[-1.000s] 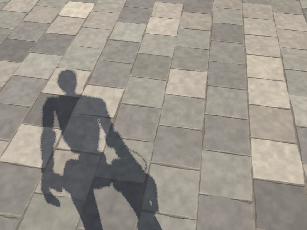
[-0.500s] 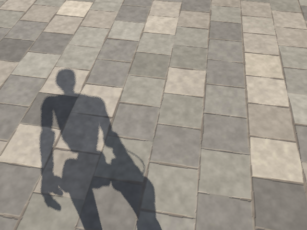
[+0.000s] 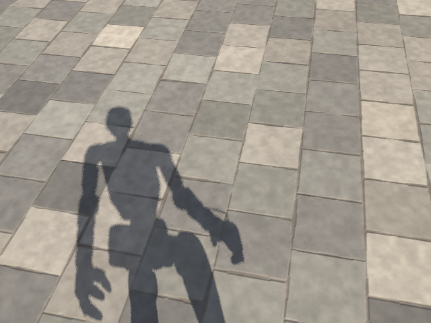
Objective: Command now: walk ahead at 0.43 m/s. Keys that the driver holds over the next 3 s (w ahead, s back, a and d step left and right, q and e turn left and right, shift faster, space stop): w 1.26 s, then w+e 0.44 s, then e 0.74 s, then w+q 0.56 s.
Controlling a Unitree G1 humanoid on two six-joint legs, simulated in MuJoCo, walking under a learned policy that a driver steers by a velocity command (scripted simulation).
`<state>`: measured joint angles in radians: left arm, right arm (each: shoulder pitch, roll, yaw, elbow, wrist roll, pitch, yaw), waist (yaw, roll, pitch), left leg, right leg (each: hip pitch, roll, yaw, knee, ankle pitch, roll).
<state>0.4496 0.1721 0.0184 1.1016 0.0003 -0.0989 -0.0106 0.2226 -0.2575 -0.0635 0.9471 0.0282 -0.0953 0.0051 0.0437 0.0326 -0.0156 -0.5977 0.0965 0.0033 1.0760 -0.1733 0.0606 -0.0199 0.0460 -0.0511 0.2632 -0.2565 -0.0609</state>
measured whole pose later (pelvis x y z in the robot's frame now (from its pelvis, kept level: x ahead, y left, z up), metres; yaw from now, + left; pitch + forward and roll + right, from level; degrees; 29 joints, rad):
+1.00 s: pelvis +0.58 -0.01 +0.00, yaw +0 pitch +1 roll +0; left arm 0.23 0.24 0.06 0.92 0.00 -0.10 -0.03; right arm 0.25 -0.27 -0.05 0.96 0.02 -0.10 0.00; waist 0.01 0.03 0.02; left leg -0.48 0.07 -0.02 1.16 -0.32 0.05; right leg -0.28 0.04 -0.07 0.40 -0.14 -0.07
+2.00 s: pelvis +1.08 -0.02 -0.03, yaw -20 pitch +2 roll +2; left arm 0.11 0.28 0.09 0.74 0.00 -0.03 -0.03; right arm 0.16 -0.28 -0.07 0.88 0.01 -0.06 -0.02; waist -0.01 0.00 0.08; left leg -0.33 0.03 0.03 1.21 -0.59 -0.06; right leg -0.50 0.05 -0.03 0.60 -0.15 -0.12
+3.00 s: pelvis +1.27 -0.10 +0.00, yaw -27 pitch +2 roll -1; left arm 0.35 0.25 0.07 0.76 0.01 -0.08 0.01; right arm 0.24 -0.31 -0.07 0.73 0.03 -0.04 0.02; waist 0.04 0.05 -0.02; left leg -0.68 0.07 -0.05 1.01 -0.19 -0.01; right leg -0.03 0.00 -0.09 0.27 -0.28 0.00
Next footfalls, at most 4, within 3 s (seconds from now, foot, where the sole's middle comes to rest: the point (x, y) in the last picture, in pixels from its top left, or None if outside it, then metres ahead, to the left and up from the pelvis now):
0.28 left None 0.35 0.14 -0.78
0.82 right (272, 286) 0.66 -0.10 -0.78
1.38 left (204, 206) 0.97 0.15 -0.78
1.92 right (274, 165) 1.19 -0.13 -0.78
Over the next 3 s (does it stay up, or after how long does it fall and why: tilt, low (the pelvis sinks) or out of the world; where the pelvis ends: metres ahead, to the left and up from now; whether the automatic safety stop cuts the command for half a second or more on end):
stays up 1.27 -0.10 0.00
